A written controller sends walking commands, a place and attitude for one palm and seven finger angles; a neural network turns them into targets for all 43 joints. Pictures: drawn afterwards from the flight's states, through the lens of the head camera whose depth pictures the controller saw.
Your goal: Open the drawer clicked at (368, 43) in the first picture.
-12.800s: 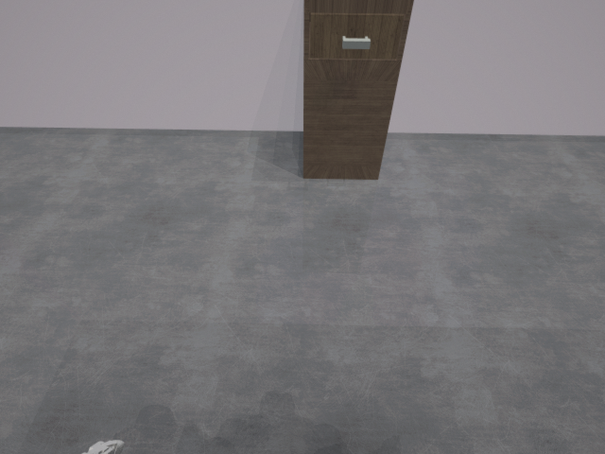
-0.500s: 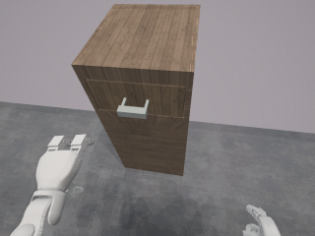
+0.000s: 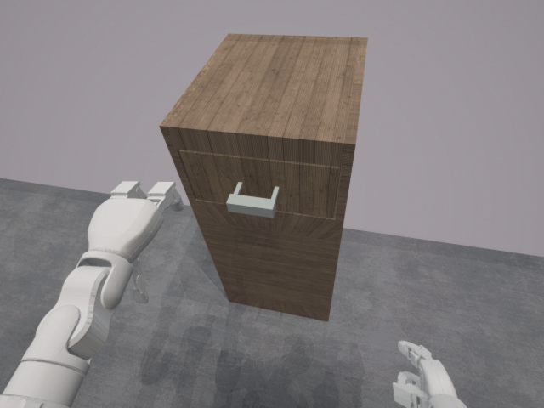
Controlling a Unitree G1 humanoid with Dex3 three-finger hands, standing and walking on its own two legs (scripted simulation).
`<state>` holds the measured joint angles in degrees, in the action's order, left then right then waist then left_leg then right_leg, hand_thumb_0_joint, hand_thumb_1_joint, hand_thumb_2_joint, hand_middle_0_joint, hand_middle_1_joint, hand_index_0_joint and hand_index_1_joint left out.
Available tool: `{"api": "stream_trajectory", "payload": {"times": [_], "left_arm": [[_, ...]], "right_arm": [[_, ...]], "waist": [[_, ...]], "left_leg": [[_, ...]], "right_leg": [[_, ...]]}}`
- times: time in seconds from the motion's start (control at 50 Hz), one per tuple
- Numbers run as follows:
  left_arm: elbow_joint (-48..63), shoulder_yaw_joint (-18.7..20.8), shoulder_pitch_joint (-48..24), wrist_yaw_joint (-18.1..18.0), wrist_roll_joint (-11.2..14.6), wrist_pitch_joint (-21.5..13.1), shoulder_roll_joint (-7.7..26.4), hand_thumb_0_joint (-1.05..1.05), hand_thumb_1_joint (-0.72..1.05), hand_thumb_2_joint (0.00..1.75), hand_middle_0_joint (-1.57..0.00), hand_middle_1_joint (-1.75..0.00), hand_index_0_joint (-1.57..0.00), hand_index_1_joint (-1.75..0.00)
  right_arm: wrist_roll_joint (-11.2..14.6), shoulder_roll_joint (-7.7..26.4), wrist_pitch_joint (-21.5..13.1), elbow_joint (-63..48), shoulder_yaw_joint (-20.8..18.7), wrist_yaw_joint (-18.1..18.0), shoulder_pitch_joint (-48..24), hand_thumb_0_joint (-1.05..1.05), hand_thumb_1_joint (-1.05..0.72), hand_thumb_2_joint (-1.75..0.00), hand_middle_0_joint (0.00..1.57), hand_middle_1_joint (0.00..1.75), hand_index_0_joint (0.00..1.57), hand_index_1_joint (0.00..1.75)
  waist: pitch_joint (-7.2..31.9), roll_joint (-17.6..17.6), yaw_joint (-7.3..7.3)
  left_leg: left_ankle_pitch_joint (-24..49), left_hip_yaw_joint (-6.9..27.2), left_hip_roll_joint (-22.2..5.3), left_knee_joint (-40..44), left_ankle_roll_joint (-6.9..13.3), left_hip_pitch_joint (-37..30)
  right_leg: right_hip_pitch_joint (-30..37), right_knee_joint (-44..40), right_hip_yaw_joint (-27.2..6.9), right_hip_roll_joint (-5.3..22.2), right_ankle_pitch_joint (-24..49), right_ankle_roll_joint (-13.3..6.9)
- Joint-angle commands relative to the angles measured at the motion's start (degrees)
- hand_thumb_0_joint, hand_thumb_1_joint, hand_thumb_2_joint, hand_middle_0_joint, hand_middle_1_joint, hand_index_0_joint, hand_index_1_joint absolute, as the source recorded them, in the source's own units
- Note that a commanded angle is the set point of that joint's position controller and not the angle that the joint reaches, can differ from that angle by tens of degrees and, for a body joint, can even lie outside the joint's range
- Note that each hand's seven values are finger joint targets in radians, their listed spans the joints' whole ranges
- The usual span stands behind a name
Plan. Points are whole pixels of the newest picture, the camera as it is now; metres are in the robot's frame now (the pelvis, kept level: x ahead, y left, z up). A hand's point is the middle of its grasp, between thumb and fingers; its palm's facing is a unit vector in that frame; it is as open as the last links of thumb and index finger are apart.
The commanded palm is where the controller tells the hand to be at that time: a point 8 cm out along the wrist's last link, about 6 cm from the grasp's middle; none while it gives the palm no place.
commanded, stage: raise the hand with hooked fingers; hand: left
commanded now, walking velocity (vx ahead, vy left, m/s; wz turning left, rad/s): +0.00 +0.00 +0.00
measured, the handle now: (254, 197) +0.53 +0.13 -0.06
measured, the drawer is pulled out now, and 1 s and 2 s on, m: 0.00 0.00 0.00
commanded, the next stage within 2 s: move the hooked fingers above the handle in 0.34 s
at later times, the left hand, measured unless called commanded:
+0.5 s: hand (137, 251) +0.30 +0.25 +0.08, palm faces +0.04 -0.06 -1.00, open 13.9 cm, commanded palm +0.28 +0.24 +0.13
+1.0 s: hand (192, 228) +0.37 +0.19 +0.04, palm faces -0.04 -0.03 -1.00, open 13.9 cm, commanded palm +0.36 +0.20 +0.10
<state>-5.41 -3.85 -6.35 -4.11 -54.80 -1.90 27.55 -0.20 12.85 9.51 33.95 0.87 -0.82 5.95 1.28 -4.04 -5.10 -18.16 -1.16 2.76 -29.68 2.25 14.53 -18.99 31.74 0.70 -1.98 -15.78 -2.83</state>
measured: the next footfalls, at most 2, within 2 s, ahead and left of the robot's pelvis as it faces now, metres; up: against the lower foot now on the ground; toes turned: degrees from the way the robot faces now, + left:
none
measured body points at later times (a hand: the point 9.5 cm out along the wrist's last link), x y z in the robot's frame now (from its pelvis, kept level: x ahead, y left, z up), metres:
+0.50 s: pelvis -0.01 +0.01 +0.00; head +0.02 -0.02 +0.45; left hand +0.29 +0.25 +0.13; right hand +0.16 -0.22 -0.12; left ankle -0.03 +0.10 -0.73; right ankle +0.01 -0.09 -0.73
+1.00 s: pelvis -0.01 +0.00 -0.01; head +0.04 -0.03 +0.44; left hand +0.37 +0.19 +0.10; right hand +0.12 -0.25 -0.14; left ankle -0.03 +0.10 -0.73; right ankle +0.01 -0.09 -0.73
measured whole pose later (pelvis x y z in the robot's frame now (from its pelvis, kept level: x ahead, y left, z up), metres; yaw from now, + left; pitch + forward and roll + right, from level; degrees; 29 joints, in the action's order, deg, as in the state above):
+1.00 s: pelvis -0.01 +0.00 -0.01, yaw +0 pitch +8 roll +1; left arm -27.8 -9.0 -23.3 -9.1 -58.5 -4.5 23.2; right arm 0.6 14.3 9.5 36.3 -2.0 -1.6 12.2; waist 2.8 -3.0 -1.9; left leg -18.4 -1.5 2.8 -32.9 2.2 22.0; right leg -26.5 34.8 0.6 -1.9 -15.9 -3.0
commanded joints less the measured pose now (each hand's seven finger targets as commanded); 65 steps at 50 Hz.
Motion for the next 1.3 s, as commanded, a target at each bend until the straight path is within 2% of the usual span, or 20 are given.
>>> {"api": "stream_trajectory", "payload": {"times": [0.0, 0.14, 0.22, 0.3, 0.42, 0.5, 0.52, 0.54, 0.58, 0.66, 0.7, 0.8, 0.84, 0.9, 1.0, 1.12, 1.14, 1.2, 1.24, 1.28], "left_arm": [[8.7, 7.6, -10.6, -0.1, 1.8, -1.5, 10.5, 0.00, -0.50, 0.30, -0.30, -1.20, -0.30, -1.20], [13.5, 9.5, -12.4, -2.5, 1.2, -5.2, 11.9, 0.00, -0.50, 0.30, -0.30, -1.20, -0.30, -1.20], [13.0, 11.2, -13.1, -5.2, 1.0, -5.8, 13.3, 0.00, -0.50, 0.30, -0.30, -1.20, -0.30, -1.20], [12.2, 10.4, -13.5, -6.5, 0.8, -4.8, 12.7, 0.00, -0.50, 0.30, -0.30, -1.20, -0.30, -1.20], [10.0, 8.1, -12.1, -4.4, 1.3, -3.0, 11.3, 0.00, -0.50, 0.30, -0.30, -1.20, -0.30, -1.20], [8.5, 2.8, -19.2, -3.4, 0.6, -3.5, 6.9, 0.00, -0.50, 0.30, -0.30, -1.20, -0.30, -1.20], [7.9, 4.3, -20.1, -3.8, 0.0, -3.9, 8.8, 0.00, -0.50, 0.30, -0.30, -1.20, -0.30, -1.20], [6.4, 2.9, -21.7, -4.0, -0.6, -3.9, 7.6, 0.00, -0.50, 0.30, -0.30, -1.20, -0.30, -1.20], [4.3, 4.3, -25.8, -4.9, -1.5, -4.2, 9.4, 0.00, -0.50, 0.30, -0.30, -1.20, -0.30, -1.20], [1.2, 3.5, -28.6, -6.9, -2.2, -4.0, 8.1, 0.00, -0.50, 0.30, -0.30, -1.20, -0.30, -1.20], [-3.8, 5.7, -28.8, -7.6, -2.4, -3.0, 10.1, 0.00, -0.50, 0.30, -0.30, -1.20, -0.30, -1.20], [-6.4, 0.8, -33.0, -7.3, -3.0, -1.6, 5.8, 0.00, -0.50, 0.30, -0.30, -1.20, -0.30, -1.20], [-8.5, -0.1, -33.8, -7.0, -2.9, -1.5, 4.9, 0.00, -0.50, 0.30, -0.30, -1.20, -0.30, -1.20], [-10.5, 0.6, -37.4, -7.0, -3.0, -2.4, 6.2, 0.00, -0.50, 0.30, -0.30, -1.20, -0.30, -1.20], [-13.5, 3.8, -39.2, -9.1, -3.5, -4.2, 8.9, 0.00, -0.50, 0.30, -0.30, -1.20, -0.30, -1.20], [-18.7, 5.3, -39.1, -11.9, -4.4, -3.3, 9.7, 0.00, -0.50, 0.30, -0.30, -1.20, -0.30, -1.20], [-18.9, 3.6, -39.7, -12.0, -4.5, -3.0, 8.0, 0.00, -0.50, 0.30, -0.30, -1.20, -0.30, -1.20], [-20.4, 0.4, -42.5, -11.7, -4.3, -2.6, 4.9, 0.00, -0.50, 0.30, -0.30, -1.20, -0.30, -1.20], [-22.5, 2.2, -43.8, -11.6, -4.4, -2.7, 7.3, 0.00, -0.50, 0.30, -0.30, -1.20, -0.30, -1.20], [-23.0, 0.3, -47.9, -11.7, -4.7, -3.5, 5.6, 0.00, -0.50, 0.30, -0.30, -1.20, -0.30, -1.20]], "right_arm": [[-0.1, 6.9, -1.9, -8.5, -2.8, 0.0, -4.2, 0.00, -0.90, -0.90, 0.20, 0.30, 0.20, 0.30], [-0.3, 7.3, -2.1, -8.5, -3.7, 0.4, -3.2, 0.00, -0.90, -0.90, 0.20, 0.30, 0.20, 0.30], [-0.2, 7.4, -2.5, -7.8, -4.1, 0.2, -2.7, 0.00, -0.90, -0.90, 0.20, 0.30, 0.20, 0.30], [0.0, 7.5, -2.6, -7.2, -4.3, 0.3, -2.7, 0.00, -0.90, -0.90, 0.20, 0.30, 0.20, 0.30], [0.3, 7.6, -2.2, -7.2, -4.0, 0.2, -3.1, 0.00, -0.90, -0.90, 0.20, 0.30, 0.20, 0.30], [0.2, 7.4, -2.6, -7.0, -3.9, 0.0, -2.3, 0.00, -0.90, -0.90, 0.20, 0.30, 0.20, 0.30], [0.1, 7.4, -2.7, -6.8, -4.0, -0.2, -2.0, 0.00, -0.90, -0.90, 0.20, 0.30, 0.20, 0.30], [0.0, 7.2, -2.6, -6.6, -3.8, -0.2, -1.9, 0.00, -0.90, -0.90, 0.20, 0.30, 0.20, 0.30], [0.0, 7.4, -2.6, -6.1, -3.8, -0.4, -1.3, 0.00, -0.90, -0.90, 0.20, 0.30, 0.20, 0.30], [0.2, 6.7, -2.5, -6.0, -3.9, -0.5, -0.6, 0.00, -0.90, -0.90, 0.20, 0.30, 0.20, 0.30], [0.3, 7.0, -2.3, -5.4, -3.9, -0.7, 0.0, 0.00, -0.90, -0.90, 0.20, 0.30, 0.20, 0.30], [0.6, 7.2, -1.9, -5.8, -4.2, -0.6, 0.8, 0.00, -0.90, -0.90, 0.20, 0.30, 0.20, 0.30], [0.6, 7.3, -1.9, -5.7, -4.4, -0.7, 1.7, 0.00, -0.90, -0.90, 0.20, 0.30, 0.20, 0.30], [0.6, 7.6, -1.9, -5.5, -4.8, -1.1, 3.0, 0.00, -0.90, -0.90, 0.20, 0.30, 0.20, 0.30], [0.4, 7.7, -1.8, -4.5, -5.4, -1.3, 5.3, 0.00, -0.90, -0.90, 0.20, 0.30, 0.20, 0.30], [0.4, 7.9, -1.7, -3.6, -6.0, -1.3, 6.2, 0.00, -0.90, -0.90, 0.20, 0.30, 0.20, 0.30], [0.4, 7.9, -1.6, -3.5, -6.0, -1.2, 6.3, 0.00, -0.90, -0.90, 0.20, 0.30, 0.20, 0.30], [0.6, 8.0, -1.7, -3.2, -6.4, -1.0, 7.4, 0.00, -0.90, -0.90, 0.20, 0.30, 0.20, 0.30], [0.5, 8.3, -1.6, -2.7, -6.4, -1.3, 8.0, 0.00, -0.90, -0.90, 0.20, 0.30, 0.20, 0.30], [0.6, 8.1, -1.6, -2.5, -6.4, -1.3, 8.5, 0.00, -0.90, -0.90, 0.20, 0.30, 0.20, 0.30]], "waist": [[13.1, 5.2, 0.06], [15.1, 1.3, -0.16], [15.6, 2.0, -0.22], [16.0, 0.7, 0.03], [13.5, 2.7, 0.51], [12.2, 4.3, 2.11], [13.0, 3.0, 1.74], [12.9, 3.1, 2.05], [13.8, 3.2, 2.06], [16.9, 2.1, 1.57], [16.0, 4.6, 1.41], [17.9, 3.2, 2.73], [18.4, 4.9, 2.99], [18.7, 6.1, 3.64], [22.3, 5.5, 3.16], [23.5, 6.2, 3.45], [24.1, 4.7, 3.81], [23.5, 6.2, 5.49], [24.0, 6.5, 5.45], [23.9, 5.6, 6.46]], "left_leg": [[20.6, 1.2, -0.7, 3.4, -0.5, -0.2], [21.0, 1.9, -1.2, 3.4, -1.2, -1.5], [19.6, 2.1, -1.3, 3.6, -1.4, -1.3], [20.4, 2.3, -1.4, 3.7, -1.9, -1.8], [18.5, 2.1, -1.5, 4.4, -1.6, -0.8], [15.3, 2.1, -1.6, 3.9, -1.3, -1.1], [15.3, 2.1, -1.4, 3.7, -1.4, -1.1], [14.7, 2.1, -1.2, 3.6, -1.4, -0.8], [13.9, 2.4, -1.1, 3.4, -1.6, 0.0], [16.2, 1.8, -0.8, 2.4, -1.7, 0.2], [15.4, 1.4, -0.7, 2.4, -1.3, 2.6], [16.9, 1.0, -0.6, 1.2, -1.1, 2.6], [16.3, 0.9, -0.6, 0.7, -0.6, 2.9], [15.3, 0.7, -0.4, 0.1, -0.1, 4.1], [18.1, 0.4, 0.1, -1.1, 0.0, 6.0], [18.8, -0.5, 0.3, -1.9, 0.2, 8.9], [19.3, -0.8, 0.3, -2.0, 0.2, 8.6], [19.0, -0.7, 0.3, -2.5, 0.4, 8.1], [17.9, -0.7, 0.4, -2.7, 0.5, 9.0], [17.0, -0.5, 0.6, -3.0, 0.5, 8.9]], "right_leg": [[11.0, -3.6, -3.2, 1.5, 17.7, 0.0], [8.7, -3.1, -2.5, 1.3, 14.7, -0.4], [8.2, -3.1, -2.4, 1.3, 12.8, -0.4], [7.7, -2.9, -2.1, 1.3, 12.7, -0.5], [7.6, -3.7, -1.8, 1.1, 11.3, -0.4], [4.1, -4.1, -1.4, 1.1, 8.3, -0.1], [4.2, -3.8, -1.6, 1.0, 8.3, -0.3], [3.7, -3.7, -1.3, 1.0, 8.0, -0.3], [3.4, -3.3, -1.5, 0.8, 7.1, -0.5], [4.6, -2.1, -1.6, 0.9, 10.1, -0.6], [5.3, -2.1, -1.9, 0.8, 10.4, -0.5], [4.6, -1.2, -2.1, 0.9, 12.6, -0.5], [4.6, -1.1, -2.1, 1.0, 12.7, -0.4], [4.5, -1.1, -2.6, 1.1, 12.7, -0.1], [6.8, 0.6, -3.2, 1.2, 17.5, -0.2], [8.3, 1.4, -4.2, 1.4, 21.8, 0.2], [8.2, 1.4, -4.2, 1.5, 22.8, 0.2], [6.7, 1.2, -3.8, 1.3, 22.6, 0.4], [7.0, 1.2, -4.1, 1.4, 22.4, 0.6], [5.4, 1.2, -3.7, 1.4, 20.4, 0.4]]}}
